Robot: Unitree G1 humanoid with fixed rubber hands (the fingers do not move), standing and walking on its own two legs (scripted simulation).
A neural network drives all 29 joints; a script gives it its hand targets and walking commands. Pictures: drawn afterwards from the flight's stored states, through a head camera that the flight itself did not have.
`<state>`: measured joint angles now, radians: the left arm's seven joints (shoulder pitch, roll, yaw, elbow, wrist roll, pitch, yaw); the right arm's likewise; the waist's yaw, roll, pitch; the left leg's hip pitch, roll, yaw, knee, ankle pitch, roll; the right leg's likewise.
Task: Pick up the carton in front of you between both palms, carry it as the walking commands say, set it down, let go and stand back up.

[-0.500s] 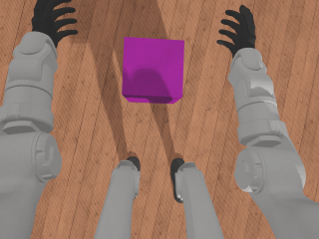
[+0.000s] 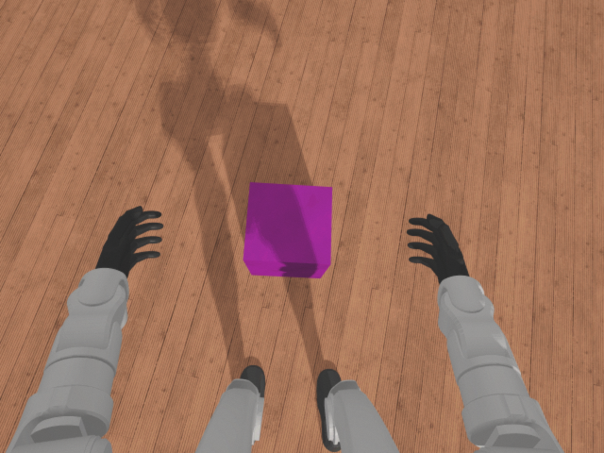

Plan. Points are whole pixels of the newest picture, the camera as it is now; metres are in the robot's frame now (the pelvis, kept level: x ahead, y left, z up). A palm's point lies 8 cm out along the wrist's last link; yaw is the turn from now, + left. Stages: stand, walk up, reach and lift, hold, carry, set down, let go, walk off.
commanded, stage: let go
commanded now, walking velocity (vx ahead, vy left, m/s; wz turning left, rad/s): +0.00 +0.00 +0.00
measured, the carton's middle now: (288, 234) +0.53 +0.01 -0.60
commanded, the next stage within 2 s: stand in 0.86 s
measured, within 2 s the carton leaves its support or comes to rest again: neither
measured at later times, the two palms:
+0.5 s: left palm (84, 365) +0.24 +0.22 -0.01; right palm (530, 384) +0.22 -0.25 -0.02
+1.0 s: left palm (66, 407) +0.20 +0.24 -0.03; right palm (538, 403) +0.20 -0.26 -0.04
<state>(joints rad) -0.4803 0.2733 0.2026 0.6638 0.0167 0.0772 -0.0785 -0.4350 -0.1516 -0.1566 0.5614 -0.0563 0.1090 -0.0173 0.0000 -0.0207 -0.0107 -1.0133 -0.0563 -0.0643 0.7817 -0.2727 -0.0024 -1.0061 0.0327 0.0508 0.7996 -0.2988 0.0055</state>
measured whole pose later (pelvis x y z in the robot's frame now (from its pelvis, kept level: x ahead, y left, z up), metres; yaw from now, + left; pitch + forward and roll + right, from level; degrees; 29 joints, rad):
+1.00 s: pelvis +0.05 -0.01 +0.05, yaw +0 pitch -2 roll +0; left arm 0.22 0.25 0.04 0.52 0.04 0.09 -0.02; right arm 0.22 -0.25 -0.03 0.53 -0.04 0.10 0.01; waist 0.01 0.01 0.08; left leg -0.17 -0.02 -0.07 0.53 -0.32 0.00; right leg -0.15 0.04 0.04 0.51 -0.32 -0.02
